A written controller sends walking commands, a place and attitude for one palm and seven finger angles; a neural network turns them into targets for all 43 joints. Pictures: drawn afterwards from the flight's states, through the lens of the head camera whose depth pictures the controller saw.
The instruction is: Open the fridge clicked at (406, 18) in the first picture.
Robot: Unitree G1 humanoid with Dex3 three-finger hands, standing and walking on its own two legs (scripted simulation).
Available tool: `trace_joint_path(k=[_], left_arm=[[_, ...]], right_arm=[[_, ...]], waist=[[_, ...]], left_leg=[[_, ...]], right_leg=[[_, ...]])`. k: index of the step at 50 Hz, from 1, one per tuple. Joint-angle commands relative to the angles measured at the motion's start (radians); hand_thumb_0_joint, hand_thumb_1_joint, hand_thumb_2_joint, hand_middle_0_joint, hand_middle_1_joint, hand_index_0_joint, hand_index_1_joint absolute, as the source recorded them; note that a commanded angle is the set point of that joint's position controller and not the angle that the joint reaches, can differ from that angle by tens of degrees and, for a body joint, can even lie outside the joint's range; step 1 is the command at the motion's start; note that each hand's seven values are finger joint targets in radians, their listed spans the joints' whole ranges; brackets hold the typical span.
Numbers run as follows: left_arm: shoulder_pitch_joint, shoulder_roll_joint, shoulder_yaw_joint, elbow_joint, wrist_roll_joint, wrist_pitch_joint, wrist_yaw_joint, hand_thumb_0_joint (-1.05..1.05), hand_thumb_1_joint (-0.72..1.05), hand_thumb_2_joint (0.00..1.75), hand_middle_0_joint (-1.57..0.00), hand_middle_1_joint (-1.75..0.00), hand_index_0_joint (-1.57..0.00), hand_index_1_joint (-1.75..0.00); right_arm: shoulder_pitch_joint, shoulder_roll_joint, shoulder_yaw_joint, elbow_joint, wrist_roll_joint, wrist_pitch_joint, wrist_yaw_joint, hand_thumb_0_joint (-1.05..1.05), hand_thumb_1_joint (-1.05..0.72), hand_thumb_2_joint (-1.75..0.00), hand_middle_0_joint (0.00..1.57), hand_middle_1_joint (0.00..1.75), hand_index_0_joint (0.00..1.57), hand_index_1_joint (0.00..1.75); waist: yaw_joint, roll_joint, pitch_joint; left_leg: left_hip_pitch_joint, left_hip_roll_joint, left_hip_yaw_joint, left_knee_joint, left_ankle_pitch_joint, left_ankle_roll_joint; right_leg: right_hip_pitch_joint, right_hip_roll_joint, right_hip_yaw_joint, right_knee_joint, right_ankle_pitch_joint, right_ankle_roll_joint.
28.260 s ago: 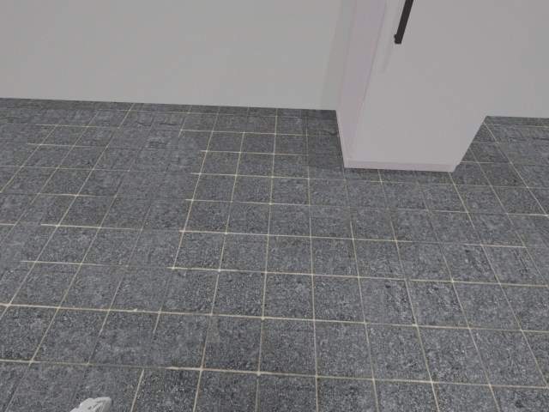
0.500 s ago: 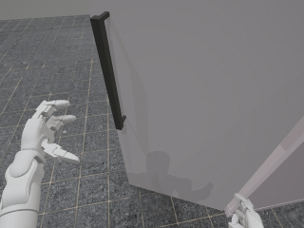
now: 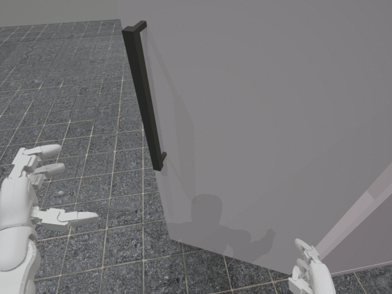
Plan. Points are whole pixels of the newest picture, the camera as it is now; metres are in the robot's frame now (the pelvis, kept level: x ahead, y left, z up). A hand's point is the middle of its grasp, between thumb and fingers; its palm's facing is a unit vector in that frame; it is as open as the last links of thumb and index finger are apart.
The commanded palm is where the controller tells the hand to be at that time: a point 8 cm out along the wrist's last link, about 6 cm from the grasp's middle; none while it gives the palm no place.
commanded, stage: draw the hand back to the body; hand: left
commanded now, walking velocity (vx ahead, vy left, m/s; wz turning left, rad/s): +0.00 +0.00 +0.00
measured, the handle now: (151, 110) +0.46 +0.16 +0.14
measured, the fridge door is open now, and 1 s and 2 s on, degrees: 64 64 64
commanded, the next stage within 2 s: step back with the hand held close in 0.90 s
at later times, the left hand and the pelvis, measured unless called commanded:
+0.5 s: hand (40, 195) +0.21 +0.28 +0.16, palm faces +0.48 -0.79 -0.38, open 9.0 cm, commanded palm +0.16 +0.31 +0.18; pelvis +0.02 +0.01 +0.00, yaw -1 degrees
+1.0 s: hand (39, 201) +0.20 +0.27 +0.16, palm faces +0.49 -0.78 -0.38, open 7.4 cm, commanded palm +0.15 +0.30 +0.18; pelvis +0.01 +0.00 +0.00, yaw -1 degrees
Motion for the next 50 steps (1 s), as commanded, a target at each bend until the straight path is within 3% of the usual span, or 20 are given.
trace_joint_path(k=[1,7,10,12,20,22,24,26,35,37,39,46,50], left_arm=[[-0.152,0.186,0.068,-0.29,0.045,-0.098,0.084,0.0,-0.01,0.46,-0.23,-0.83,-0.23,-0.83],[-0.075,0.2,0.089,-0.324,0.064,-0.104,0.106,0.0,0.21,0.57,-0.22,-0.7,-0.22,-0.7],[-0.028,0.178,0.08,-0.354,0.063,-0.105,0.104,0.0,0.32,0.62,-0.22,-0.64,-0.22,-0.64],[0.009,0.191,0.098,-0.361,0.062,-0.103,0.104,0.0,0.39,0.65,-0.22,-0.6,-0.22,-0.6],[0.094,0.198,0.13,-0.426,0.057,-0.104,0.1,0.0,0.68,0.8,-0.21,-0.43,-0.21,-0.43],[0.121,0.213,0.149,-0.427,0.055,-0.102,0.1,0.0,0.75,0.83,-0.21,-0.38,-0.21,-0.38],[0.115,0.2,0.138,-0.446,0.054,-0.105,0.1,0.0,0.83,0.87,-0.2,-0.34,-0.2,-0.34],[0.125,0.207,0.149,-0.445,0.053,-0.106,0.102,0.0,0.9,0.9,-0.2,-0.3,-0.2,-0.3],[0.083,0.196,0.13,-0.419,0.054,-0.114,0.104,0.0,0.9,0.9,-0.2,-0.3,-0.2,-0.3],[0.087,0.222,0.151,-0.43,0.057,-0.12,0.107,0.0,0.9,0.9,-0.2,-0.3,-0.2,-0.3],[0.095,0.205,0.139,-0.433,0.055,-0.122,0.105,0.0,0.9,0.9,-0.2,-0.3,-0.2,-0.3],[0.113,0.207,0.149,-0.42,0.051,-0.124,0.104,0.0,0.9,0.9,-0.2,-0.3,-0.2,-0.3],[0.109,0.2,0.143,-0.418,0.051,-0.127,0.101,0.0,0.9,0.9,-0.2,-0.3,-0.2,-0.3]], right_arm=[[-0.113,-0.114,-0.049,-0.142,-0.01,-0.036,-0.001,0.0,-0.9,-0.9,0.2,0.3,0.2,0.3],[-0.121,-0.116,-0.053,-0.135,-0.018,-0.017,0.002,0.0,-0.9,-0.9,0.2,0.3,0.2,0.3],[-0.128,-0.107,-0.051,-0.143,-0.017,-0.004,0.008,0.0,-0.9,-0.9,0.2,0.3,0.2,0.3],[-0.128,-0.111,-0.052,-0.144,-0.018,0.002,0.012,0.0,-0.9,-0.9,0.2,0.3,0.2,0.3],[-0.125,-0.099,-0.056,-0.16,-0.018,0.023,0.018,0.0,-0.9,-0.9,0.2,0.3,0.2,0.3],[-0.124,-0.104,-0.06,-0.158,-0.018,0.025,0.018,0.0,-0.9,-0.9,0.2,0.3,0.2,0.3],[-0.125,-0.097,-0.057,-0.162,-0.016,0.026,0.017,0.0,-0.9,-0.9,0.2,0.3,0.2,0.3],[-0.125,-0.099,-0.059,-0.163,-0.015,0.026,0.015,0.0,-0.9,-0.9,0.2,0.3,0.2,0.3],[-0.134,-0.098,-0.06,-0.155,-0.015,0.021,0.001,0.0,-0.9,-0.9,0.2,0.3,0.2,0.3],[-0.133,-0.102,-0.064,-0.15,-0.018,0.016,0.0,0.0,-0.9,-0.9,0.2,0.3,0.2,0.3],[-0.134,-0.095,-0.058,-0.154,-0.017,0.013,0.002,0.0,-0.9,-0.9,0.2,0.3,0.2,0.3],[-0.131,-0.095,-0.061,-0.153,-0.017,0.011,0.001,0.0,-0.9,-0.9,0.2,0.3,0.2,0.3],[-0.13,-0.095,-0.062,-0.152,-0.016,0.01,0.001,0.0,-0.9,-0.9,0.2,0.3,0.2,0.3]], waist=[[-0.002,0.038,-0.121],[0.01,0.025,-0.117],[0.012,0.047,-0.105],[0.016,0.019,-0.094],[0.019,0.041,-0.101],[0.021,0.01,-0.095],[0.017,0.034,-0.081],[0.018,0.015,-0.07],[0.012,0.004,-0.04],[0.017,0.007,-0.061],[0.018,0.031,-0.054],[0.018,-0.002,-0.047],[0.016,0.012,-0.048]], left_leg=[[0.117,-0.073,0.049,-0.094,0.126,0.054],[0.134,-0.069,0.04,-0.116,0.188,0.053],[0.13,-0.067,0.038,-0.125,0.209,0.047],[0.12,-0.065,0.033,-0.125,0.224,0.046],[0.125,-0.064,0.044,-0.113,0.255,0.048],[0.124,-0.062,0.049,-0.104,0.261,0.05],[0.12,-0.064,0.049,-0.105,0.247,0.05],[0.115,-0.065,0.049,-0.107,0.22,0.05],[0.122,-0.069,0.053,-0.116,0.135,0.057],[0.131,-0.071,0.053,-0.112,0.149,0.058],[0.125,-0.072,0.052,-0.114,0.147,0.056],[0.119,-0.069,0.053,-0.114,0.147,0.055],[0.12,-0.069,0.053,-0.116,0.141,0.055]], right_leg=[[-0.003,0.041,-0.004,-0.123,0.152,-0.02],[0.042,0.047,-0.01,-0.13,0.202,-0.025],[0.051,0.048,-0.013,-0.125,0.213,-0.025],[0.059,0.05,-0.015,-0.127,0.225,-0.026],[0.063,0.049,-0.012,-0.125,0.264,-0.022],[0.063,0.048,-0.011,-0.128,0.283,-0.02],[0.051,0.047,-0.012,-0.13,0.267,-0.019],[0.041,0.05,-0.014,-0.135,0.241,-0.018],[0.011,0.046,-0.007,-0.163,0.156,-0.013],[0.026,0.045,-0.004,-0.161,0.176,-0.016],[0.025,0.044,-0.005,-0.158,0.171,-0.016],[0.019,0.047,-0.007,-0.158,0.172,-0.013],[0.019,0.046,-0.005,-0.161,0.162,-0.014]])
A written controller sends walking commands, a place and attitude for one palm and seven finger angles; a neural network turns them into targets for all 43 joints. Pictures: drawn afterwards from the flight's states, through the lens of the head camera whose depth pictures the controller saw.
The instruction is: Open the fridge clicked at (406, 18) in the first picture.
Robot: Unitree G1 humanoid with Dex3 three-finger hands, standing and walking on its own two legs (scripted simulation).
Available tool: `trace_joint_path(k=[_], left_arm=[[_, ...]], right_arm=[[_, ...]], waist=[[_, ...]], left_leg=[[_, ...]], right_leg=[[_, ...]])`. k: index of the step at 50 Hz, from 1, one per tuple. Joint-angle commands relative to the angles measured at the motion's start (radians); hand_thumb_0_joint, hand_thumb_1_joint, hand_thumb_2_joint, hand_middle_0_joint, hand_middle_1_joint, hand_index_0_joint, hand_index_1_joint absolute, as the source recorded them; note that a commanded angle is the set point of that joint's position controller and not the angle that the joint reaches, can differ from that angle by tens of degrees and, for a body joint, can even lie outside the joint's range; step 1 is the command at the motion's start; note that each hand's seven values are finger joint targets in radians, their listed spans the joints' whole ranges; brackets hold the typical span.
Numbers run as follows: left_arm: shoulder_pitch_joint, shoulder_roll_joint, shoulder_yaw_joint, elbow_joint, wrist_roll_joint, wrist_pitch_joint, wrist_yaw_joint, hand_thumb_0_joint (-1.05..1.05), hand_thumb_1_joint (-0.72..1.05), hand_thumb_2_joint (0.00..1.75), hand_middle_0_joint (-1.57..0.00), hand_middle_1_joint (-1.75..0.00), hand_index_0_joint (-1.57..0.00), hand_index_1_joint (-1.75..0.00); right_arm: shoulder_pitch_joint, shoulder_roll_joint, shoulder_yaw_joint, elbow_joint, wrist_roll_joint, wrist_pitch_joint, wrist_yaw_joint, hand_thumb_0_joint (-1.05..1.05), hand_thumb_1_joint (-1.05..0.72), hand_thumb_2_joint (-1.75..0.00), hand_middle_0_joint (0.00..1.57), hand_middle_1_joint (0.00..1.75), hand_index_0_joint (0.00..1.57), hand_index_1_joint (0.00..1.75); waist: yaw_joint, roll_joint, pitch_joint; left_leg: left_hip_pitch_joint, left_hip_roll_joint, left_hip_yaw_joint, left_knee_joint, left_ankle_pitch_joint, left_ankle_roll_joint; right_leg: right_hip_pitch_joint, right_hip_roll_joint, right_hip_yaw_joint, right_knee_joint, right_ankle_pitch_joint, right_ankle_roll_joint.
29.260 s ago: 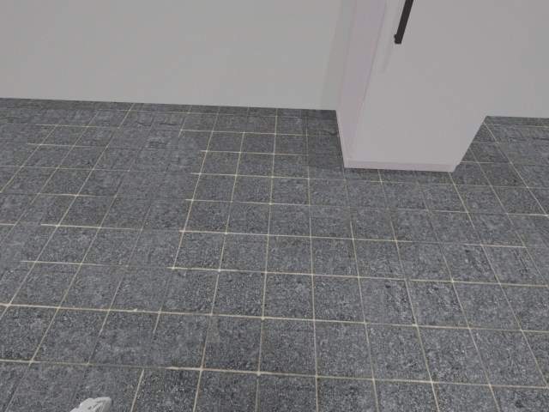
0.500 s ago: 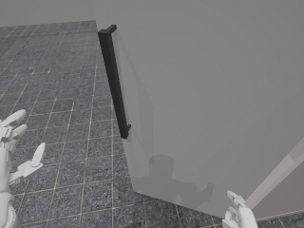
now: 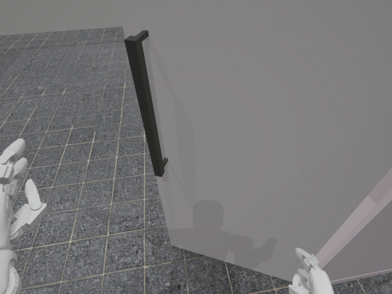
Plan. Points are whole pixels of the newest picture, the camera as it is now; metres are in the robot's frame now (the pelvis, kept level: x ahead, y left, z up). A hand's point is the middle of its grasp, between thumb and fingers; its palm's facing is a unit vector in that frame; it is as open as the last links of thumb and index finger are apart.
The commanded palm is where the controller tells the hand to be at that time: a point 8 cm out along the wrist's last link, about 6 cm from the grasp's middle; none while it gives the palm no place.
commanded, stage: step back with the hand held close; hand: left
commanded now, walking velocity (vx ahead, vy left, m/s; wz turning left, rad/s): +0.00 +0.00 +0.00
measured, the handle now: (153, 116) +0.45 +0.17 +0.14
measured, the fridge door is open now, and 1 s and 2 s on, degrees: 64 64 64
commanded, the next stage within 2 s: stop stepping back and stand still in 1.06 s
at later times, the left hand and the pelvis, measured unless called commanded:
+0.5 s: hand (16, 228) +0.15 +0.29 +0.15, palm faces +0.44 -0.76 -0.48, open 7.4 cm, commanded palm +0.09 +0.33 +0.17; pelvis -0.06 +0.03 -0.02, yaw -1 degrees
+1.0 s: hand out of the picture +0.04 +0.30 +0.16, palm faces +0.53 -0.75 -0.40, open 7.4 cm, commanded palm -0.03 +0.34 +0.17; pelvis -0.16 +0.03 -0.03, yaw +2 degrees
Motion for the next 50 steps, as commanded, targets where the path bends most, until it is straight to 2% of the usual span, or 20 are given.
trace_joint_path(k=[1,2,3,4,6,9,12,15,18,22,25,28,32,36,37,39,41,44,46,50], left_arm=[[-0.155,0.143,0.054,-0.234,0.002,-0.067,0.014,0.0,0.9,0.9,-0.2,-0.3,-0.2,-0.3],[-0.359,0.333,0.216,-0.319,0.011,-0.116,0.023,0.0,0.9,0.9,-0.2,-0.3,-0.2,-0.3],[-0.143,0.212,0.129,-0.176,0.011,-0.105,0.008,0.0,0.9,0.9,-0.2,-0.3,-0.2,-0.3],[-0.073,0.182,0.103,-0.176,0.015,-0.095,0.0,0.0,0.9,0.9,-0.2,-0.3,-0.2,-0.3],[-0.025,0.193,0.11,-0.234,0.015,-0.096,0.004,0.0,0.9,0.9,-0.2,-0.3,-0.2,-0.3],[0.056,0.237,0.168,-0.308,0.012,-0.102,0.02,0.0,0.9,0.9,-0.2,-0.3,-0.2,-0.3],[0.095,0.264,0.206,-0.333,0.006,-0.102,0.032,0.0,0.9,0.9,-0.2,-0.3,-0.2,-0.3],[0.101,0.259,0.21,-0.352,0.001,-0.111,0.042,0.0,0.9,0.9,-0.2,-0.3,-0.2,-0.3],[0.089,0.246,0.2,-0.341,0.003,-0.123,0.049,0.0,0.9,0.9,-0.2,-0.3,-0.2,-0.3],[0.045,0.229,0.185,-0.341,0.017,-0.145,0.057,0.0,0.9,0.9,-0.2,-0.3,-0.2,-0.3],[0.032,0.225,0.175,-0.321,0.024,-0.163,0.063,0.0,0.9,0.9,-0.2,-0.3,-0.2,-0.3],[0.01,0.244,0.186,-0.328,0.03,-0.181,0.072,0.0,0.9,0.9,-0.2,-0.3,-0.2,-0.3],[-0.019,0.26,0.207,-0.353,0.037,-0.207,0.083,0.0,0.9,0.9,-0.2,-0.3,-0.2,-0.3],[0.011,0.224,0.199,-0.304,0.048,-0.225,0.081,0.0,0.9,0.9,-0.2,-0.3,-0.2,-0.3],[0.016,0.242,0.213,-0.307,0.047,-0.23,0.081,0.0,0.9,0.9,-0.2,-0.3,-0.2,-0.3],[0.051,0.257,0.219,-0.314,0.034,-0.231,0.081,0.0,0.9,0.9,-0.2,-0.3,-0.2,-0.3],[0.023,0.264,0.221,-0.331,0.037,-0.234,0.082,0.0,0.9,0.9,-0.2,-0.3,-0.2,-0.3],[-0.022,0.24,0.189,-0.321,0.037,-0.226,0.085,0.0,0.9,0.9,-0.2,-0.3,-0.2,-0.3],[-0.061,0.245,0.189,-0.335,0.04,-0.23,0.088,0.0,0.9,0.9,-0.2,-0.3,-0.2,-0.3],[-0.069,0.248,0.219,-0.379,0.042,-0.241,0.074,0.0,0.9,0.9,-0.2,-0.3,-0.2,-0.3]], right_arm=[[-0.143,-0.109,-0.034,-0.165,0.003,-0.066,-0.004,0.0,-0.9,-0.9,0.2,0.3,0.2,0.3],[-0.14,-0.109,-0.004,-0.207,0.017,-0.042,0.009,0.0,-0.9,-0.9,0.2,0.3,0.2,0.3],[-0.141,-0.1,-0.011,-0.163,0.005,-0.021,0.008,0.0,-0.9,-0.9,0.2,0.3,0.2,0.3],[-0.127,-0.104,-0.021,-0.188,0.008,-0.004,0.014,0.0,-0.9,-0.9,0.2,0.3,0.2,0.3],[-0.114,-0.106,-0.027,-0.216,0.013,0.02,0.016,0.0,-0.9,-0.9,0.2,0.3,0.2,0.3],[-0.111,-0.109,-0.036,-0.256,0.014,0.043,0.008,0.0,-0.9,-0.9,0.2,0.3,0.2,0.3],[-0.11,-0.112,-0.04,-0.28,0.018,0.063,0.003,0.0,-0.9,-0.9,0.2,0.3,0.2,0.3],[-0.102,-0.118,-0.041,-0.297,0.021,0.068,-0.002,0.0,-0.9,-0.9,0.2,0.3,0.2,0.3],[-0.089,-0.125,-0.04,-0.294,0.022,0.057,-0.005,0.0,-0.9,-0.9,0.2,0.3,0.2,0.3],[-0.074,-0.137,-0.043,-0.285,0.023,0.037,-0.002,0.0,-0.9,-0.9,0.2,0.3,0.2,0.3],[-0.06,-0.129,-0.039,-0.277,0.025,0.026,-0.004,0.0,-0.9,-0.9,0.2,0.3,0.2,0.3],[-0.054,-0.117,-0.036,-0.261,0.019,0.018,-0.008,0.0,-0.9,-0.9,0.2,0.3,0.2,0.3],[-0.063,-0.123,-0.037,-0.254,0.015,-0.001,-0.016,0.0,-0.9,-0.9,0.2,0.3,0.2,0.3],[-0.059,-0.138,-0.042,-0.272,0.024,-0.016,-0.014,0.0,-0.9,-0.9,0.2,0.3,0.2,0.3],[-0.055,-0.138,-0.046,-0.272,0.025,-0.022,-0.012,0.0,-0.9,-0.9,0.2,0.3,0.2,0.3],[-0.047,-0.116,-0.04,-0.265,0.023,-0.026,-0.007,0.0,-0.9,-0.9,0.2,0.3,0.2,0.3],[-0.039,-0.114,-0.036,-0.242,0.01,-0.024,-0.004,0.0,-0.9,-0.9,0.2,0.3,0.2,0.3],[-0.032,-0.112,-0.032,-0.217,0.003,-0.02,-0.003,0.0,-0.9,-0.9,0.2,0.3,0.2,0.3],[-0.041,-0.118,-0.034,-0.219,0.002,-0.021,-0.008,0.0,-0.9,-0.9,0.2,0.3,0.2,0.3],[-0.072,-0.136,-0.053,-0.248,0.008,-0.034,-0.012,0.0,-0.9,-0.9,0.2,0.3,0.2,0.3]], waist=[[-0.009,0.018,-0.052],[-0.046,0.045,0.041],[-0.057,-0.088,0.028],[-0.054,-0.151,-0.022],[-0.057,-0.099,-0.129],[-0.047,0.005,-0.239],[-0.044,0.0,-0.261],[-0.043,0.046,-0.24],[-0.044,0.073,-0.214],[-0.049,0.089,-0.178],[-0.063,-0.008,-0.133],[-0.07,-0.067,-0.12],[-0.066,0.021,-0.144],[-0.059,0.125,-0.111],[-0.057,0.108,-0.132],[-0.06,-0.019,-0.144],[-0.067,-0.073,-0.111],[-0.075,-0.122,-0.096],[-0.074,-0.063,-0.101],[-0.052,0.194,-0.178]], left_leg=[[0.036,-0.074,0.039,-0.047,0.119,0.057],[-0.059,-0.054,0.033,-0.009,0.056,0.058],[-0.083,-0.044,0.03,0.046,0.07,0.064],[-0.077,-0.049,0.034,0.089,0.094,0.062],[-0.071,-0.044,0.032,0.128,0.152,0.058],[-0.054,-0.017,0.033,0.125,0.32,0.054],[-0.082,0.006,0.01,0.12,0.39,0.054],[-0.14,0.037,-0.015,0.079,0.366,0.065],[-0.204,0.061,-0.039,0.041,0.29,0.077],[-0.336,0.059,-0.055,0.005,-0.018,0.09],[-0.38,0.018,-0.036,0.04,-0.265,0.083],[-0.346,-0.009,-0.034,0.088,-0.288,0.074],[-0.374,0.021,-0.085,0.021,-0.3,0.086],[-0.568,0.071,-0.136,-0.077,-0.498,0.115],[-0.547,0.059,-0.142,-0.06,-0.46,0.112],[-0.437,0.0,-0.084,0.059,-0.332,0.086],[-0.399,-0.03,-0.053,0.158,-0.369,0.071],[-0.32,-0.037,-0.06,0.212,-0.307,0.061],[-0.341,-0.015,-0.09,0.171,-0.356,0.075],[-0.604,0.138,-0.239,-0.124,-0.534,0.138]], right_leg=[[-0.084,0.041,-0.014,-0.078,0.127,-0.014],[-0.184,0.002,0.035,-0.1,0.175,-0.018],[-0.239,-0.031,0.031,-0.092,0.232,-0.021],[-0.24,-0.056,0.05,-0.074,0.289,-0.026],[-0.217,-0.092,0.062,-0.018,0.341,-0.038],[-0.179,-0.073,0.03,0.081,0.416,-0.027],[-0.178,-0.048,0.012,0.131,0.385,-0.018],[-0.192,-0.015,0.003,0.172,0.284,-0.006],[-0.199,0.001,0.001,0.202,0.185,0.0],[-0.183,0.001,0.022,0.201,0.098,-0.008],[-0.257,-0.038,0.078,0.12,-0.018,-0.024],[-0.341,-0.073,0.12,0.053,-0.144,-0.046],[-0.295,-0.034,0.071,0.114,-0.129,-0.032],[-0.165,0.034,0.03,0.246,-0.158,-0.02],[-0.158,0.035,0.034,0.241,-0.111,-0.025],[-0.266,-0.02,0.109,0.133,-0.084,-0.046],[-0.394,-0.078,0.21,0.028,-0.246,-0.071],[-0.508,-0.102,0.212,0.016,-0.251,-0.086],[-0.509,-0.074,0.18,0.059,-0.285,-0.068],[-0.189,0.085,0.008,0.489,-0.188,-0.028]])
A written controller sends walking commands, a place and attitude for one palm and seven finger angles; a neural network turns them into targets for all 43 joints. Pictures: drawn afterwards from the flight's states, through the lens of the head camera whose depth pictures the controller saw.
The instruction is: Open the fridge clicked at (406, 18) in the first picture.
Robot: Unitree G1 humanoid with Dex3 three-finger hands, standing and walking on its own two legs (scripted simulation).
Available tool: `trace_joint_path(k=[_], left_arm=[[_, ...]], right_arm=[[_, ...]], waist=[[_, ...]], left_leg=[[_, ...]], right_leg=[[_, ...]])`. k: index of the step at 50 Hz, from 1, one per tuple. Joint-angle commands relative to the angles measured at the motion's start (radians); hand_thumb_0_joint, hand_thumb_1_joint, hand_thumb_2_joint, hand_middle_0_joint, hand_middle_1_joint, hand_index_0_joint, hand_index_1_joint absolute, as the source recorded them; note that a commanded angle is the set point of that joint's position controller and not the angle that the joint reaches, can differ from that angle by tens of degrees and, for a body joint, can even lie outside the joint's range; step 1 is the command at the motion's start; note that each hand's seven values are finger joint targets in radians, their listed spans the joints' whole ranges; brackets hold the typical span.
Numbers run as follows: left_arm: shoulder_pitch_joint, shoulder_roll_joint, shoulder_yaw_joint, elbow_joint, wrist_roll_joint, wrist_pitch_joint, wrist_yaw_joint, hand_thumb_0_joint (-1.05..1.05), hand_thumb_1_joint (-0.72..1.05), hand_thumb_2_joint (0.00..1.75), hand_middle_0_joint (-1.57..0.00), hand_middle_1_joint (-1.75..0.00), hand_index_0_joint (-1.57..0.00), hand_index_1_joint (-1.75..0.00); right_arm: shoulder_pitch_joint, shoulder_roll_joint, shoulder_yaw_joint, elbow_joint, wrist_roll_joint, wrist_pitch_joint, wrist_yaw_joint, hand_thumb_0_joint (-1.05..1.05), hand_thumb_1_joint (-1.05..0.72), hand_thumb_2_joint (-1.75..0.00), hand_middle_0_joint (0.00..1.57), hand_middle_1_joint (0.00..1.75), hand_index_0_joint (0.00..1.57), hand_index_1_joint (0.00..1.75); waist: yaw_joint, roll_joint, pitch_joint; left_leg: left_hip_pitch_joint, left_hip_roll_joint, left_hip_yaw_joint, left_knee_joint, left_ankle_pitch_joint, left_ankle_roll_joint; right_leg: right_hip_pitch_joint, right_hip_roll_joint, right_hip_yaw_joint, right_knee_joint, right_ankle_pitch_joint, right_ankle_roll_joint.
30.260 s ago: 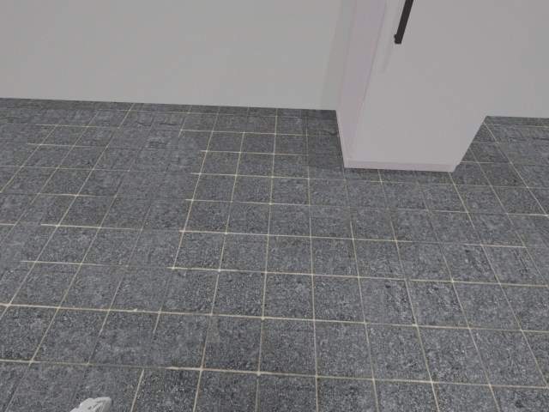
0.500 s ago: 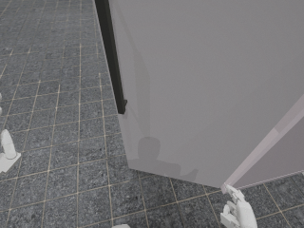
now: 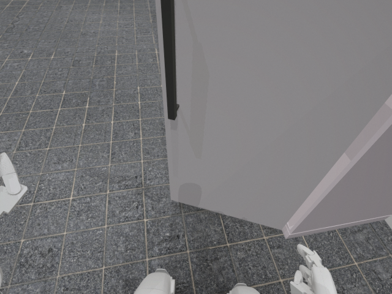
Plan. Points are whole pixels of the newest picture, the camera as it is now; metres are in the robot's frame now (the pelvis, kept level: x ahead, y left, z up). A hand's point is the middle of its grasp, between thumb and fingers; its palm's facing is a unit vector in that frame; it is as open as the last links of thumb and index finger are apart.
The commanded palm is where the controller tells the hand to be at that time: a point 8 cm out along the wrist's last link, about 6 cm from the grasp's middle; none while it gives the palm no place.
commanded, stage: step back with the hand held close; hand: left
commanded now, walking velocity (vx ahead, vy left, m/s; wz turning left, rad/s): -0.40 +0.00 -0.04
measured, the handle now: (172, 56) +0.61 +0.11 +0.17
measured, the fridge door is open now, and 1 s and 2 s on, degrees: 64 64 64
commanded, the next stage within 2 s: stop stepping back and stand still in 0.06 s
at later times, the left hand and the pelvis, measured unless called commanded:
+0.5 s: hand out of the picture +0.03 +0.31 +0.19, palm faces +0.58 -0.74 -0.34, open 7.4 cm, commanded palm -0.03 +0.33 +0.20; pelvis -0.15 +0.02 +0.02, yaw +5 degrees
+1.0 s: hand out of the picture +0.00 +0.29 +0.19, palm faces +0.40 -0.80 -0.45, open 7.4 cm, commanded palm -0.07 +0.33 +0.20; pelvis -0.22 +0.03 +0.02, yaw -1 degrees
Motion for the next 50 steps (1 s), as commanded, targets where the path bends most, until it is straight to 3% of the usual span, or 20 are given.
trace_joint_path(k=[1,5,6,7,8,11,14,17,21,25,26,28,29,37,38,39,41,48,49,50], left_arm=[[-0.079,0.221,0.165,-0.271,-0.013,-0.07,0.005,0.0,0.9,0.9,-0.2,-0.3,-0.2,-0.3],[0.063,0.219,0.178,-0.231,-0.055,-0.07,-0.009,0.0,0.9,0.9,-0.2,-0.3,-0.2,-0.3],[0.054,0.236,0.185,-0.23,-0.057,-0.063,-0.009,0.0,0.9,0.9,-0.2,-0.3,-0.2,-0.3],[0.027,0.288,0.212,-0.244,-0.038,-0.064,-0.002,0.0,0.9,0.9,-0.2,-0.3,-0.2,-0.3],[-0.001,0.281,0.176,-0.22,-0.041,-0.014,0.004,0.0,0.9,0.9,-0.2,-0.3,-0.2,-0.3],[-0.081,0.217,0.127,-0.202,-0.036,0.025,-0.016,0.0,0.9,0.9,-0.2,-0.3,-0.2,-0.3],[-0.193,0.197,0.085,-0.168,-0.007,0.015,-0.004,0.0,0.9,0.9,-0.2,-0.3,-0.2,-0.3],[-0.222,0.195,0.087,-0.178,0.002,-0.017,0.008,0.0,0.9,0.9,-0.2,-0.3,-0.2,-0.3],[-0.079,0.143,0.045,-0.202,-0.001,0.01,-0.012,0.0,0.9,0.9,-0.2,-0.3,-0.2,-0.3],[-0.074,0.183,0.047,-0.249,-0.014,0.044,0.007,0.0,0.9,0.9,-0.2,-0.3,-0.2,-0.3],[-0.076,0.2,0.062,-0.228,-0.016,0.055,0.012,0.0,0.9,0.9,-0.2,-0.3,-0.2,-0.3],[-0.104,0.251,0.093,-0.215,-0.018,0.066,0.01,0.0,0.9,0.9,-0.2,-0.3,-0.2,-0.3],[-0.187,0.314,0.144,-0.261,-0.033,0.047,0.014,0.0,0.9,0.9,-0.2,-0.3,-0.2,-0.3],[-0.083,0.195,0.065,-0.134,-0.032,0.036,0.007,0.0,0.9,0.9,-0.2,-0.3,-0.2,-0.3],[-0.097,0.197,0.066,-0.162,-0.035,0.026,0.004,0.0,0.9,0.9,-0.2,-0.3,-0.2,-0.3],[-0.104,0.192,0.071,-0.201,-0.037,0.016,0.003,0.0,0.9,0.9,-0.2,-0.3,-0.2,-0.3],[-0.115,0.252,0.119,-0.219,-0.024,-0.002,-0.006,0.0,0.9,0.9,-0.2,-0.3,-0.2,-0.3],[0.064,0.232,0.127,-0.23,-0.025,0.03,0.001,0.0,0.9,0.9,-0.2,-0.3,-0.2,-0.3],[0.062,0.232,0.132,-0.225,-0.019,0.036,0.003,0.0,0.9,0.9,-0.2,-0.3,-0.2,-0.3],[0.044,0.253,0.148,-0.224,-0.019,0.038,0.006,0.0,0.9,0.9,-0.2,-0.3,-0.2,-0.3]], right_arm=[[-0.098,-0.12,-0.066,-0.173,0.002,-0.072,-0.004,0.0,-0.9,-0.9,0.2,0.3,0.2,0.3],[-0.119,-0.099,-0.071,-0.185,0.016,-0.091,0.023,0.0,-0.9,-0.9,0.2,0.3,0.2,0.3],[-0.128,-0.091,-0.07,-0.191,0.019,-0.083,0.024,0.0,-0.9,-0.9,0.2,0.3,0.2,0.3],[-0.103,-0.072,-0.077,-0.177,0.024,-0.072,0.029,0.0,-0.9,-0.9,0.2,0.3,0.2,0.3],[-0.126,-0.068,-0.067,-0.122,0.003,-0.043,0.044,0.0,-0.9,-0.9,0.2,0.3,0.2,0.3],[-0.054,-0.055,-0.03,-0.119,0.001,-0.03,0.03,0.0,-0.9,-0.9,0.2,0.3,0.2,0.3],[-0.047,-0.101,-0.032,-0.108,0.003,-0.052,-0.001,0.0,-0.9,-0.9,0.2,0.3,0.2,0.3],[-0.068,-0.124,-0.033,-0.163,0.012,-0.065,-0.01,0.0,-0.9,-0.9,0.2,0.3,0.2,0.3],[-0.113,-0.111,-0.04,-0.145,0.016,-0.065,0.038,0.0,-0.9,-0.9,0.2,0.3,0.2,0.3],[-0.106,-0.106,-0.033,-0.168,0.0,-0.035,0.033,0.0,-0.9,-0.9,0.2,0.3,0.2,0.3],[-0.1,-0.107,-0.038,-0.174,-0.002,-0.017,0.025,0.0,-0.9,-0.9,0.2,0.3,0.2,0.3],[-0.105,-0.083,-0.043,-0.181,-0.003,0.016,0.026,0.0,-0.9,-0.9,0.2,0.3,0.2,0.3],[-0.111,-0.1,-0.032,-0.163,-0.004,0.01,0.027,0.0,-0.9,-0.9,0.2,0.3,0.2,0.3],[-0.058,-0.1,-0.034,-0.141,0.011,-0.013,-0.002,0.0,-0.9,-0.9,0.2,0.3,0.2,0.3],[-0.039,-0.123,-0.038,-0.145,0.011,-0.025,-0.007,0.0,-0.9,-0.9,0.2,0.3,0.2,0.3],[-0.053,-0.154,-0.044,-0.163,0.01,-0.031,-0.008,0.0,-0.9,-0.9,0.2,0.3,0.2,0.3],[-0.08,-0.131,-0.044,-0.153,0.009,-0.029,0.002,0.0,-0.9,-0.9,0.2,0.3,0.2,0.3],[-0.079,-0.122,-0.046,-0.165,0.01,-0.016,0.033,0.0,-0.9,-0.9,0.2,0.3,0.2,0.3],[-0.066,-0.118,-0.052,-0.172,0.009,-0.006,0.032,0.0,-0.9,-0.9,0.2,0.3,0.2,0.3],[-0.061,-0.097,-0.055,-0.177,0.009,0.0,0.033,0.0,-0.9,-0.9,0.2,0.3,0.2,0.3]], waist=[[0.014,0.282,-0.224],[0.022,0.255,-0.2],[0.018,0.148,-0.146],[0.007,-0.103,-0.094],[0.04,-0.266,-0.067],[-0.009,-0.284,-0.09],[-0.019,-0.051,-0.123],[-0.011,0.289,-0.136],[-0.007,0.122,-0.088],[-0.006,0.289,-0.122],[-0.006,0.232,-0.128],[-0.005,-0.23,-0.062],[-0.014,-0.226,-0.029],[-0.032,-0.091,-0.083],[-0.042,0.013,-0.097],[-0.037,0.233,-0.089],[-0.029,0.208,-0.064],[-0.008,0.225,-0.086],[-0.006,0.131,-0.091],[-0.007,-0.098,-0.074]], left_leg=[[-0.154,0.203,-0.21,-0.431,-0.428,0.068],[-0.044,0.18,-0.069,-0.354,-0.316,0.012],[-0.049,0.106,0.009,-0.162,-0.324,-0.033],[0.109,-0.029,0.055,0.258,-0.225,-0.09],[0.098,-0.078,-0.033,0.594,-0.192,-0.098],[0.168,-0.017,-0.017,0.409,-0.173,-0.064],[0.339,-0.04,0.018,-0.146,-0.2,-0.001],[0.159,0.269,-0.286,-0.485,-0.443,0.115],[0.044,0.234,-0.205,-0.51,-0.438,0.101],[0.055,0.179,-0.077,-0.52,-0.497,-0.001],[0.057,0.135,-0.033,-0.397,-0.49,-0.024],[-0.079,-0.005,0.067,0.24,-0.223,-0.041],[-0.087,-0.004,0.01,0.416,-0.103,-0.059],[0.361,0.001,0.094,-0.136,-0.128,-0.01],[0.409,0.057,0.001,-0.263,-0.216,0.026],[0.458,0.23,-0.287,-0.409,-0.334,0.096],[0.315,0.345,-0.431,-0.547,-0.426,0.145],[-0.004,0.19,-0.059,-0.389,-0.453,0.037],[-0.039,0.124,0.0,-0.22,-0.429,0.014],[-0.111,0.029,0.069,0.076,-0.326,-0.011]], right_leg=[[0.292,0.1,-0.087,0.293,-0.193,-0.032],[0.211,0.07,-0.078,0.117,-0.323,-0.079],[0.124,-0.012,0.071,-0.09,-0.397,-0.131],[-0.195,-0.267,0.514,-0.458,-0.558,-0.216],[-0.312,-0.38,0.652,-0.599,-0.561,-0.274],[-0.151,-0.189,0.258,-0.398,-0.28,-0.142],[-0.03,-0.148,0.216,-0.229,-0.181,-0.087],[0.04,0.043,-0.027,0.281,-0.181,0.006],[0.105,0.055,-0.045,0.376,-0.177,-0.012],[0.322,0.103,-0.179,0.012,-0.277,-0.069],[0.365,0.087,-0.15,-0.143,-0.277,-0.094],[0.251,-0.268,0.481,-0.493,-0.476,-0.279],[0.156,-0.33,0.534,-0.534,-0.288,-0.322],[0.015,-0.134,0.119,-0.303,-0.416,-0.162],[-0.003,-0.081,0.071,-0.138,-0.37,-0.129],[-0.117,0.031,-0.028,0.108,-0.299,-0.07],[-0.11,0.027,-0.029,0.411,-0.24,-0.04],[0.372,0.055,-0.185,-0.045,-0.213,-0.06],[0.408,0.018,-0.107,-0.169,-0.246,-0.089],[0.37,-0.143,0.204,-0.336,-0.376,-0.174]])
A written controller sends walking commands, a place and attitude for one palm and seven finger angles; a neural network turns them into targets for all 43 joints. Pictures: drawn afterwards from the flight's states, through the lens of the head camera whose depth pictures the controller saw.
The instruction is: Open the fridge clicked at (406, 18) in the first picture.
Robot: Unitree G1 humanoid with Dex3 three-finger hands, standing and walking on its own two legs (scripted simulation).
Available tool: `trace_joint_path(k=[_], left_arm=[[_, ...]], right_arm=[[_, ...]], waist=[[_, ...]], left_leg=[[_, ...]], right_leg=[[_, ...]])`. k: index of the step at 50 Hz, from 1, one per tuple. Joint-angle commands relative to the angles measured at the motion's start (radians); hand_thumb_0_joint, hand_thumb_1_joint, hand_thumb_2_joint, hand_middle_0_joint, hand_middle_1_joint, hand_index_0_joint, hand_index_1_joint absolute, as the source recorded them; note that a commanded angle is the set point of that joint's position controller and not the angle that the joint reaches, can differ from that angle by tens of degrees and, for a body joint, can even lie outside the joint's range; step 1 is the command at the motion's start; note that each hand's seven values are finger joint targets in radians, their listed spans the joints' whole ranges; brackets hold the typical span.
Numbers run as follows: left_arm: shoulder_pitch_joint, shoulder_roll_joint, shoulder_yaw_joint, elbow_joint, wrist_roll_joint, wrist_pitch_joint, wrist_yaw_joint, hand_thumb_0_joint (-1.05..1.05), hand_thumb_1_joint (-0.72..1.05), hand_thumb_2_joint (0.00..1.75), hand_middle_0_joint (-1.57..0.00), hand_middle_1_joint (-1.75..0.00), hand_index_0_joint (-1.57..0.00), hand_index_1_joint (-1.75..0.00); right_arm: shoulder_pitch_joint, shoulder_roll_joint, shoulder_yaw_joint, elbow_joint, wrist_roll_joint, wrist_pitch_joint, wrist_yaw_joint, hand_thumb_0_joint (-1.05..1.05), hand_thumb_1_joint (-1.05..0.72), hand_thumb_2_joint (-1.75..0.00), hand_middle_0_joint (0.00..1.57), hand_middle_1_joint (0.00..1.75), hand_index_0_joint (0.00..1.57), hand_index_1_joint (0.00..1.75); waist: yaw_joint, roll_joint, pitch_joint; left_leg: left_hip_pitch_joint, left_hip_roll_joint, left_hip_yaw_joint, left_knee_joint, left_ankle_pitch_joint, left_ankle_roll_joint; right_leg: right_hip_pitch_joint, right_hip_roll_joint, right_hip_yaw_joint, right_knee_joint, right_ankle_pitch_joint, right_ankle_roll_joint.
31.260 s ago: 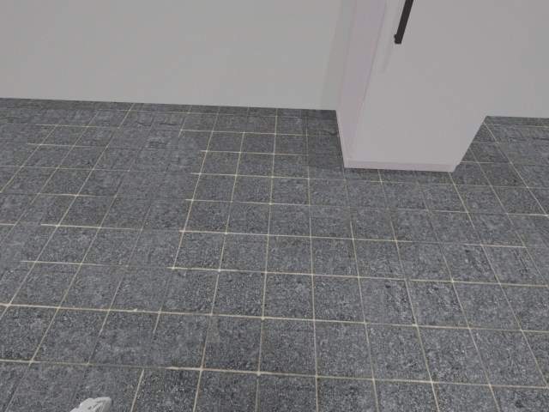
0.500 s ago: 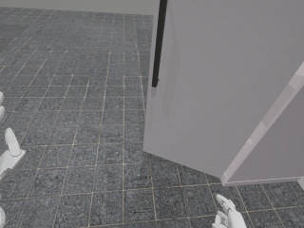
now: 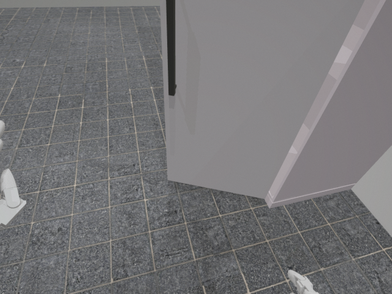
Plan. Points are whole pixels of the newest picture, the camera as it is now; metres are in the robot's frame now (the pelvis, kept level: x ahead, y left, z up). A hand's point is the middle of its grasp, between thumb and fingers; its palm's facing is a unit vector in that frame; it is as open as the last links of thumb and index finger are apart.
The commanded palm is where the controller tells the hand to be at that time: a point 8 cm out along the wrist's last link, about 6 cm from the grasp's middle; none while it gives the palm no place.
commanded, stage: stop stepping back and stand still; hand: left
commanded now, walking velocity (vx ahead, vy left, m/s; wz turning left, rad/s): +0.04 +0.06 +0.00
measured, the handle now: (172, 42) +0.83 +0.10 +0.15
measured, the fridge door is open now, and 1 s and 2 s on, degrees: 64 64 64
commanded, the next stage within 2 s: let the arm hang, fingers relaxed in 0.16 s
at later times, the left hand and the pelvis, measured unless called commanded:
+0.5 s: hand out of the picture +0.12 +0.20 -0.14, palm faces -0.05 -0.96 -0.26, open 7.4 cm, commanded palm none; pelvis +0.01 +0.00 +0.00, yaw +2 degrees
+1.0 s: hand out of the picture +0.04 +0.22 -0.16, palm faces -0.05 -0.96 -0.27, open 7.4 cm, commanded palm none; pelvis +0.03 +0.01 +0.01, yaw +0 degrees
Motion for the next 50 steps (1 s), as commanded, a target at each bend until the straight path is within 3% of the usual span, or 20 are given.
trace_joint_path(k=[1,2,3,7,8,9,11,12,13,14,16,17,18,19,20,21,24,29,37,50], left_arm=[[-0.098,0.237,0.178,-0.254,-0.014,-0.06,0.037,0.0,0.9,0.9,-0.2,-0.3,-0.2,-0.3],[-0.142,0.236,0.193,-0.259,-0.017,-0.079,0.045,0.0,0.9,0.9,-0.2,-0.3,-0.2,-0.3],[-0.115,0.2,0.179,-0.193,-0.022,-0.076,0.041,0.0,0.9,0.9,-0.2,-0.3,-0.2,-0.3],[-0.082,0.139,0.122,-0.15,-0.026,-0.066,0.026,0.0,0.9,0.9,-0.2,-0.3,-0.2,-0.3],[-0.093,0.137,0.113,-0.158,-0.021,-0.072,0.023,0.0,0.9,0.9,-0.2,-0.3,-0.2,-0.3],[-0.103,0.135,0.105,-0.175,-0.02,-0.079,0.02,0.0,0.9,0.9,-0.2,-0.3,-0.2,-0.3],[-0.11,0.137,0.109,-0.204,-0.014,-0.086,0.017,0.0,0.9,0.9,-0.2,-0.3,-0.2,-0.3],[-0.119,0.153,0.116,-0.214,-0.011,-0.093,0.012,0.0,0.9,0.9,-0.2,-0.3,-0.2,-0.3],[-0.173,-0.034,-0.284,0.589,0.084,0.103,-0.136,0.0,0.9,0.9,-0.2,-0.3,-0.2,-0.3],[-0.177,-0.052,-0.263,0.64,0.063,0.185,-0.155,0.0,0.9,0.9,-0.2,-0.3,-0.2,-0.3],[-0.187,-0.088,-0.315,0.721,0.052,0.192,-0.161,0.0,0.9,0.9,-0.2,-0.3,-0.2,-0.3],[-0.21,-0.069,-0.329,0.78,0.054,0.178,-0.163,0.0,0.9,0.9,-0.2,-0.3,-0.2,-0.3],[-0.208,-0.049,-0.334,0.85,0.053,0.167,-0.161,0.0,0.9,0.9,-0.2,-0.3,-0.2,-0.3],[-0.242,0.001,-0.34,0.916,0.05,0.164,-0.154,0.0,0.9,0.9,-0.2,-0.3,-0.2,-0.3],[-0.289,0.004,-0.358,0.987,0.045,0.167,-0.152,0.0,0.9,0.9,-0.2,-0.3,-0.2,-0.3],[-0.332,0.004,-0.374,1.055,0.045,0.174,-0.153,0.0,0.9,0.9,-0.2,-0.3,-0.2,-0.3],[-0.368,-0.003,-0.398,1.223,0.047,0.174,-0.149,0.0,0.9,0.9,-0.2,-0.3,-0.2,-0.3],[-0.311,-0.061,-0.401,1.409,0.041,0.17,-0.145,0.0,0.9,0.9,-0.2,-0.3,-0.2,-0.3],[-0.299,-0.064,-0.413,1.552,0.04,0.168,-0.142,0.0,0.9,0.9,-0.2,-0.3,-0.2,-0.3],[-0.321,-0.078,-0.413,1.604,0.041,0.174,-0.134,0.0,0.9,0.9,-0.2,-0.3,-0.2,-0.3]], right_arm=[[-0.156,-0.139,-0.054,-0.188,0.001,-0.051,-0.008,0.0,-0.9,-0.9,0.2,0.3,0.2,0.3],[-0.157,-0.143,-0.044,-0.166,-0.006,-0.067,-0.002,0.0,-0.9,-0.9,0.2,0.3,0.2,0.3],[-0.117,-0.135,-0.048,-0.119,-0.005,-0.071,0.003,0.0,-0.9,-0.9,0.2,0.3,0.2,0.3],[-0.159,-0.14,-0.046,-0.127,0.009,-0.056,-0.01,0.0,-0.9,-0.9,0.2,0.3,0.2,0.3],[-0.164,-0.141,-0.043,-0.126,0.006,-0.058,-0.015,0.0,-0.9,-0.9,0.2,0.3,0.2,0.3],[-0.167,-0.15,-0.047,-0.13,0.008,-0.064,-0.02,0.0,-0.9,-0.9,0.2,0.3,0.2,0.3],[-0.184,-0.183,-0.055,-0.163,0.012,-0.064,-0.023,0.0,-0.9,-0.9,0.2,0.3,0.2,0.3],[-0.189,-0.181,-0.057,-0.168,0.02,-0.062,-0.022,0.0,-0.9,-0.9,0.2,0.3,0.2,0.3],[-0.182,-0.398,-0.123,0.073,-0.012,-0.066,0.079,0.0,-0.9,-0.9,0.2,0.3,0.2,0.3],[-0.129,-0.298,-0.105,0.052,-0.005,0.025,0.08,0.0,-0.9,-0.9,0.2,0.3,0.2,0.3],[-0.164,-0.263,-0.075,0.007,-0.026,0.052,0.074,0.0,-0.9,-0.9,0.2,0.3,0.2,0.3],[-0.164,-0.269,-0.068,0.006,-0.03,0.054,0.072,0.0,-0.9,-0.9,0.2,0.3,0.2,0.3],[-0.168,-0.283,-0.066,0.017,-0.021,0.06,0.071,0.0,-0.9,-0.9,0.2,0.3,0.2,0.3],[-0.171,-0.267,-0.066,0.025,-0.006,0.068,0.073,0.0,-0.9,-0.9,0.2,0.3,0.2,0.3],[-0.149,-0.233,-0.061,0.052,-0.001,0.08,0.079,0.0,-0.9,-0.9,0.2,0.3,0.2,0.3],[-0.14,-0.225,-0.059,0.079,-0.009,0.097,0.083,0.0,-0.9,-0.9,0.2,0.3,0.2,0.3],[-0.163,-0.207,-0.052,0.149,-0.015,0.12,0.076,0.0,-0.9,-0.9,0.2,0.3,0.2,0.3],[-0.153,-0.183,-0.047,0.265,-0.012,0.117,0.059,0.0,-0.9,-0.9,0.2,0.3,0.2,0.3],[-0.094,-0.188,-0.058,0.389,-0.001,0.119,0.05,0.0,-0.9,-0.9,0.2,0.3,0.2,0.3],[-0.085,-0.161,-0.05,0.463,-0.006,0.111,0.049,0.0,-0.9,-0.9,0.2,0.3,0.2,0.3]], waist=[[0.049,-0.204,0.0],[0.041,-0.122,-0.044],[0.033,-0.053,-0.087],[0.031,-0.102,-0.007],[0.032,-0.057,-0.012],[0.033,0.001,-0.021],[0.051,0.154,-0.017],[0.057,0.22,-0.032],[-0.039,0.258,0.047],[-0.018,0.249,0.02],[0.025,0.075,-0.044],[0.047,-0.033,-0.084],[0.069,-0.09,-0.132],[0.054,-0.157,-0.138],[0.023,-0.114,-0.097],[0.001,-0.028,-0.047],[0.006,-0.019,-0.012],[0.027,0.18,-0.052],[0.022,0.04,-0.018],[0.032,0.048,0.023]], left_leg=[[-0.354,-0.076,-0.008,0.385,-0.226,-0.003],[-0.348,-0.055,-0.056,0.463,-0.196,-0.015],[-0.252,-0.04,-0.075,0.425,-0.212,-0.013],[0.015,-0.055,-0.015,0.09,-0.085,0.0],[0.089,-0.067,-0.004,-0.005,-0.053,0.008],[0.141,-0.039,-0.041,-0.09,-0.062,0.024],[0.097,0.102,-0.246,-0.226,-0.086,0.083],[0.041,0.13,-0.298,-0.296,-0.249,0.087],[-0.078,0.159,-0.37,-0.168,-0.027,0.131],[-0.111,0.171,-0.351,-0.23,0.027,0.163],[-0.114,0.153,-0.34,-0.203,0.104,0.173],[-0.03,0.121,-0.298,-0.149,0.279,0.149],[0.013,0.078,-0.238,-0.074,0.358,0.112],[-0.001,0.014,-0.172,-0.027,0.29,0.068],[-0.005,-0.026,-0.13,-0.038,0.15,0.037],[0.023,-0.039,-0.13,-0.074,0.05,0.03],[0.085,-0.039,-0.122,-0.102,0.086,0.021],[0.152,0.001,-0.136,-0.185,0.113,0.023],[0.195,0.014,-0.14,-0.214,0.11,0.026],[0.193,0.024,-0.136,-0.259,0.174,0.028]], right_leg=[[0.174,-0.363,0.609,-0.488,-0.037,-0.196],[0.204,-0.383,0.605,-0.457,0.179,-0.217],[0.15,-0.343,0.494,-0.419,0.106,-0.188],[-0.029,-0.237,0.262,-0.364,0.076,-0.102],[-0.051,-0.201,0.227,-0.339,0.053,-0.074],[-0.059,-0.174,0.211,-0.294,0.052,-0.047],[-0.039,-0.059,0.13,-0.167,0.098,0.018],[-0.003,-0.038,0.105,-0.132,0.046,0.033],[-0.17,-0.054,0.078,0.091,0.048,0.027],[-0.145,-0.027,0.128,0.204,-0.068,0.034],[-0.073,-0.027,0.136,0.163,-0.101,0.036],[-0.03,-0.026,0.121,0.014,-0.023,0.032],[0.06,-0.044,0.118,-0.138,0.216,0.03],[0.11,-0.103,0.195,-0.188,0.409,0.007],[0.07,-0.175,0.249,-0.226,0.404,-0.018],[-0.012,-0.175,0.263,-0.257,0.255,-0.026],[-0.014,-0.138,0.283,-0.324,0.256,-0.016],[0.078,-0.101,0.236,-0.344,0.287,-0.007],[0.078,-0.101,0.22,-0.403,0.273,-0.009],[0.098,-0.104,0.197,-0.379,0.301,0.006]])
